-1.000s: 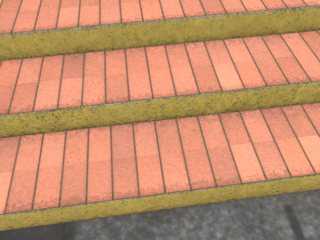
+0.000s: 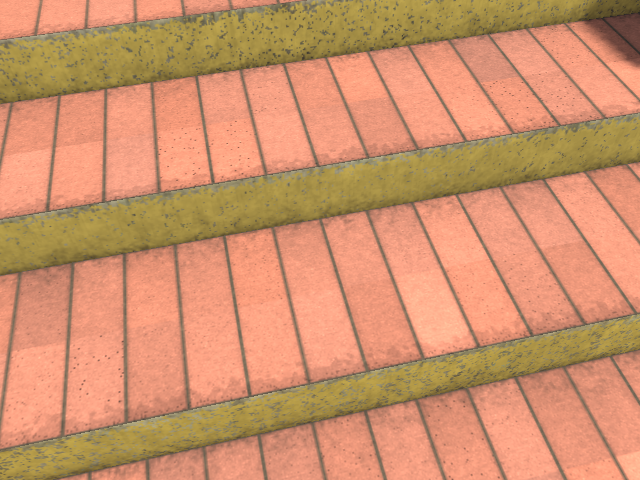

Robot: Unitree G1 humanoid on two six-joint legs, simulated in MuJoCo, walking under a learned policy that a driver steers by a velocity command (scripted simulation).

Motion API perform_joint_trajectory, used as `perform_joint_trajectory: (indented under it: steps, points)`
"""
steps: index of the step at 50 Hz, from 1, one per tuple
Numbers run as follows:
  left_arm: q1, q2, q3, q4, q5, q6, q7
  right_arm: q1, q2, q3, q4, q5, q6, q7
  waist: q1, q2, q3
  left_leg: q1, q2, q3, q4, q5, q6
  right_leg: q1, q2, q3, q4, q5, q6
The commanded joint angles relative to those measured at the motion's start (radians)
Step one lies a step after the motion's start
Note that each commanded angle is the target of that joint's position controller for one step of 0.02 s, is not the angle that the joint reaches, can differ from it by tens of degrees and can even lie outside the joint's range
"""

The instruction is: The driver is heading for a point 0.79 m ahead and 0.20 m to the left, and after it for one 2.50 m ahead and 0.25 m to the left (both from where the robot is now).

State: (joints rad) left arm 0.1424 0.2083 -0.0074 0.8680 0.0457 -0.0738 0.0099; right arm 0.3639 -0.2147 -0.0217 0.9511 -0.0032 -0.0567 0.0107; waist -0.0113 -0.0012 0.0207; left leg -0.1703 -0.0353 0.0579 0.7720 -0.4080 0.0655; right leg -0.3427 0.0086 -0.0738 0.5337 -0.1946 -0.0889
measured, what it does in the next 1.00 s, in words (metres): climbs, turning left: left foot 0.15 m higher, then right foot 0.15 m higher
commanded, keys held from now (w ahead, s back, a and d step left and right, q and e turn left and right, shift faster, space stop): w+q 0.68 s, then w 0.32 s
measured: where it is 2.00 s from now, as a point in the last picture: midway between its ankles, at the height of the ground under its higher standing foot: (276, 305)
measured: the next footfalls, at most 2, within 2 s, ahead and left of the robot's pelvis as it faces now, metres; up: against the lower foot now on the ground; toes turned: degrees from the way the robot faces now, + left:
left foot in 0.40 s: +0.31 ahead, +0.08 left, +0.15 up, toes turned +13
right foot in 0.92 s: +0.71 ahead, +0.05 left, +0.29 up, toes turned +20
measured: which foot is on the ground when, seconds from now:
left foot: up 0.00-0.38, down 0.40-0.94, up 0.96-1.00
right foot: down 0.00-0.42, up 0.44-0.90, down 0.92-1.00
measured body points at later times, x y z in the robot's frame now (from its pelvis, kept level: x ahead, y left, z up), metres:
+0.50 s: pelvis +0.24 +0.04 +0.07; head +0.25 +0.02 +0.52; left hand +0.20 +0.28 -0.07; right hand +0.41 -0.15 -0.06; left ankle +0.27 +0.08 -0.58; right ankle +0.13 -0.14 -0.48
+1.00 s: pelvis +0.55 +0.08 +0.19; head +0.54 +0.09 +0.64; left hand +0.70 +0.34 +0.13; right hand +0.61 -0.14 +0.05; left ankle +0.32 +0.10 -0.45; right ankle +0.67 +0.04 -0.43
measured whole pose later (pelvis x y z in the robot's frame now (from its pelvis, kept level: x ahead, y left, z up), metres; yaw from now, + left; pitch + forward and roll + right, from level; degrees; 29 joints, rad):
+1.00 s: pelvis +0.55 +0.08 +0.19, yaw +24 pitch +6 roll -4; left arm -0.02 0.15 -0.07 0.70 0.07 -0.06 -0.07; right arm 0.46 -0.20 0.00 1.02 -0.06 -0.12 0.13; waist -0.03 0.05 -0.13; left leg -0.27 -0.10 -0.22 1.09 -0.13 0.09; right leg -0.86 0.02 -0.16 1.18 -0.45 -0.10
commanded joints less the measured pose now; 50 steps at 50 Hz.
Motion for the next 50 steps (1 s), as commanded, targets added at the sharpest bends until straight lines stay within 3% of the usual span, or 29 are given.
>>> perform_joint_trajectory:
  steps: [1, 3, 5, 8, 12, 14, 15, 17, 19, 20, 21, 22, 23, 24, 26, 27, 29, 32, 35, 38, 41, 42, 43, 45, 46, 47, 48, 49, 50]
  points:
    - [0.366, 0.291, 0.094, 0.086, -0.023, 0.02, 0.009, 0.031, -0.031, -0.007, -0.083, -0.011, 0.001, -0.01, 0.088, -0.146, -0.142, -0.561, -0.016, -0.11, 0.764, -0.062, 0.023, 0.451, -0.433, 0.631, -0.297, -0.089, -0.229]
    - [0.232, 0.108, 0.046, 0.076, -0.023, 0.021, -0.011, -0.105, -0.053, -0.018, -0.123, -0.031, 0.011, -0.001, 0.048, -0.092, 0.076, -0.755, 0.038, -0.061, 0.994, -0.012, 0.031, 0.259, -0.329, 0.484, -0.373, -0.481, -0.17]
    - [0.289, 0.036, 0.022, 0.127, -0.018, 0.0, -0.015, -0.185, 0.031, 0.007, -0.183, -0.022, 0.039, -0.011, 0.03, -0.102, 0.094, -0.918, 0.042, -0.073, 1.319, -0.033, 0.047, 0.183, -0.297, 0.353, -0.371, -0.367, -0.126]
    - [0.345, 0.052, 0.014, 0.19, 0.001, -0.024, -0.02, -0.314, 0.115, 0.045, -0.3, -0.005, 0.06, -0.039, 0.004, -0.056, 0.077, -1.139, 0.009, -0.102, 1.567, -0.063, 0.07, 0.149, -0.312, 0.244, -0.362, -0.289, -0.088]
    - [0.305, 0.054, -0.017, 0.218, -0.028, -0.036, -0.012, -0.486, 0.103, 0.078, -0.451, -0.003, 0.068, -0.038, -0.048, 0.007, 0.146, -1.063, 0.026, -0.025, 1.157, 0.005, 0.044, -0.064, -0.212, 0.049, -0.491, -0.296, -0.013]
    - [0.333, 0.098, -0.013, 0.226, -0.054, -0.036, 0.031, -0.47, 0.076, 0.087, -0.472, -0.013, 0.086, -0.025, -0.044, -0.059, 0.08, -0.829, 0.06, 0.088, 0.886, 0.002, 0.018, -0.041, -0.194, -0.015, -0.611, 0.096, -0.076]
    - [0.325, 0.087, -0.017, 0.21, -0.072, -0.035, 0.039, -0.425, 0.067, 0.084, -0.439, -0.014, 0.089, -0.025, -0.046, -0.019, 0.018, -0.692, 0.06, 0.146, 0.77, -0.007, 0.029, 0.028, -0.173, -0.092, -0.589, 0.437, -0.08]
    - [0.354, 0.18, 0.005, 0.176, -0.087, -0.035, 0.047, -0.348, 0.055, 0.084, -0.399, -0.011, 0.093, -0.028, -0.062, -0.057, -0.146, -0.493, -0.022, 0.238, 0.56, -0.048, 0.056, 0.251, -0.216, -0.142, -0.378, 1.377, -0.073]
    - [0.332, 0.239, 0.04, 0.136, -0.058, -0.006, 0.055, -0.115, 0.04, 0.066, -0.318, -0.016, 0.087, -0.023, -0.135, -0.22, -0.34, -0.376, -0.085, 0.193, 0.43, -0.162, 0.11, 0.506, -0.306, -0.145, -0.023, 1.729, -0.084]
    - [0.308, 0.248, 0.056, 0.095, -0.062, 0.002, 0.038, -0.059, -0.019, 0.046, -0.301, -0.02, 0.071, -0.012, -0.146, -0.235, -0.401, -0.252, -0.12, 0.127, 0.274, -0.17, 0.145, 0.507, -0.31, -0.146, 0.17, 1.673, -0.083]
    - [0.275, 0.236, 0.064, 0.03, -0.032, -0.006, 0.032, -0.054, -0.111, 0.008, -0.307, -0.04, 0.058, -0.006, -0.169, -0.16, -0.394, -0.126, -0.046, -0.215, 0.104, -0.329, 0.206, 0.303, -0.289, -0.125, 0.488, 1.41, -0.061]
    - [0.399, 0.075, 0.032, 0.073, 0.211, 0.025, -0.131, 0.329, -0.203, -0.001, -0.121, -0.052, 0.061, 0.0, -0.154, 0.248, -0.328, 0.296, 0.159, -0.949, -0.254, 0.25, 0.414, -0.449, 0.02, 0.137, 1.048, 0.144, -0.053]
    - [0.335, 0.16, 0.085, 0.026, 0.074, 0.014, -0.162, 0.395, -0.288, -0.055, -0.127, -0.085, 0.056, 0.024, -0.234, 0.123, -0.147, 0.22, 0.253, -1.08, -0.381, 0.044, 0.235, -0.715, 0.114, 0.49, 1.429, 0.164, -0.071]
    - [0.237, 0.133, 0.082, -0.011, -0.005, -0.015, -0.134, 0.24, -0.257, -0.061, -0.075, -0.088, 0.041, 0.05, -0.155, -0.046, 0.05, 0.055, 0.249, -0.942, -0.343, 0.034, 0.136, -0.879, 0.137, 0.505, 1.57, 0.234, -0.069]
    - [0.133, 0.025, 0.016, -0.126, 0.053, -0.027, -0.073, 0.014, -0.046, -0.008, 0.021, -0.076, -0.019, 0.082, 0.021, -0.085, -0.022, -0.085, 0.165, -0.618, -0.278, 0.019, 0.144, -0.901, 0.072, 0.406, 1.587, 0.173, -0.112]
    - [0.132, 0.027, 0.001, -0.137, 0.038, 0.0, -0.054, -0.068, 0.04, 0.031, 0.05, -0.114, -0.024, 0.096, 0.108, -0.12, -0.02, -0.217, 0.137, -0.526, -0.299, 0.037, 0.117, -0.874, 0.027, 0.377, 1.559, 0.24, -0.136]
    - [0.121, 0.079, 0.008, -0.166, -0.005, 0.027, -0.038, -0.224, 0.017, 0.031, -0.02, -0.076, -0.056, 0.105, 0.166, -0.016, -0.032, -0.472, 0.055, -0.329, -0.377, 0.12, 0.115, -0.718, -0.048, 0.204, 1.425, 0.194, -0.093]
    - [0.019, 0.024, -0.02, -0.207, -0.016, 0.008, -0.042, 0.112, -0.017, 0.04, 0.062, -0.094, -0.089, 0.066, 0.065, 0.104, -0.084, -0.357, -0.008, -0.309, -0.347, 0.283, 0.086, -0.768, -0.031, 0.091, 1.497, 0.062, -0.018]
    - [-0.109, 0.021, -0.038, -0.224, 0.011, 0.013, -0.034, 0.321, 0.001, 0.05, 0.122, -0.107, -0.088, 0.056, -0.037, 0.121, -0.043, -0.011, 0.073, -0.428, -0.314, 0.268, 0.175, -1.092, -0.033, 0.12, 1.518, -0.104, -0.012]
    - [-0.242, 0.008, -0.053, -0.283, 0.014, 0.026, -0.03, 0.37, -0.026, 0.061, 0.139, -0.124, -0.079, 0.077, -0.048, 0.051, -0.001, 0.155, 0.158, -0.511, -0.314, 0.292, 0.2, -1.273, -0.06, 0.093, 1.401, -0.075, -0.004]
    - [-0.481, -0.011, -0.067, -0.362, 0.026, 0.062, -0.054, 0.234, -0.019, 0.065, 0.076, -0.073, -0.067, 0.103, -0.064, 0.07, 0.05, -0.236, 0.192, -0.468, -0.606, 0.304, 0.225, -0.807, -0.104, -0.026, 0.933, -0.087, 0.005]
    - [-0.432, -0.033, -0.066, -0.35, 0.02, 0.066, -0.075, 0.149, -0.045, 0.062, 0.021, -0.045, -0.074, 0.108, -0.011, 0.138, 0.046, -0.4, 0.191, -0.396, -0.655, 0.56, 0.228, -0.51, -0.047, -0.116, 0.928, -0.109, 0.015]
    - [-0.407, -0.031, -0.068, -0.342, 0.011, 0.069, -0.095, 0.163, -0.107, 0.049, 0.018, -0.046, -0.085, 0.112, 0.007, 0.166, 0.017, -0.411, 0.224, -0.378, -0.625, 0.961, 0.244, -0.339, -0.01, -0.116, 0.917, -0.05, 0.029]
    - [-0.348, 0.095, -0.029, -0.319, -0.008, 0.053, -0.097, 0.174, -0.231, 0.001, 0.01, -0.007, -0.097, 0.104, 0.045, 0.145, -0.043, -0.025, 0.223, -0.306, -0.457, 1.576, 0.174, -0.329, 0.091, -0.154, 0.561, -0.159, 0.027]
    - [-0.19, 0.126, -0.009, -0.278, -0.021, 0.036, -0.093, 0.166, -0.254, -0.017, 0.018, -0.035, -0.096, 0.111, 0.084, 0.171, -0.134, 0.036, 0.223, -0.27, -0.272, 1.775, 0.116, -0.174, 0.087, -0.08, 0.5, -0.108, -0.015]
    - [0.086, 0.13, -0.007, -0.179, -0.019, 0.016, -0.091, 0.353, -0.11, 0.004, 0.055, -0.098, -0.106, 0.109, 0.061, -0.056, -0.461, -0.262, 0.141, -0.292, 0.036, 1.563, 0.048, 0.392, -0.052, 0.269, 0.544, 0.268, -0.213]
    - [0.415, 0.169, 0.018, -0.056, 0.026, 0.025, -0.081, 0.303, -0.052, 0.012, 0.035, -0.11, -0.085, 0.123, 0.196, -0.27, -0.559, -0.601, -0.058, -0.315, 0.372, 0.52, 0.003, 0.683, -0.247, 0.781, 0.168, 0.028, -0.371]
    - [0.552, 0.174, 0.015, -0.019, 0.058, 0.031, -0.06, 0.073, -0.107, -0.024, 0.015, -0.046, -0.058, 0.133, 0.285, -0.26, -0.352, -0.766, -0.149, -0.388, 0.816, 0.294, 0.017, 0.463, -0.255, 1.029, -0.046, -0.4, -0.321]
    - [0.422, 0.193, 0.026, 0.005, 0.036, 0.004, -0.044, 0.021, -0.069, -0.025, -0.003, -0.019, -0.06, 0.117, 0.203, -0.131, -0.12, -0.88, -0.083, -0.386, 0.953, 0.393, 0.044, 0.235, -0.247, 0.925, -0.048, -0.566, -0.237]
Keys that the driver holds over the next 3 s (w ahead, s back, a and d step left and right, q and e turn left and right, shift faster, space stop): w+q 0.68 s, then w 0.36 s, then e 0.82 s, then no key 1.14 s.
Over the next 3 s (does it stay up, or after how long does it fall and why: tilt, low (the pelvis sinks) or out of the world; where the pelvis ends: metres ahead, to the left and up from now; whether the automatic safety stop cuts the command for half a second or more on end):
stays up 0.74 0.16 0.31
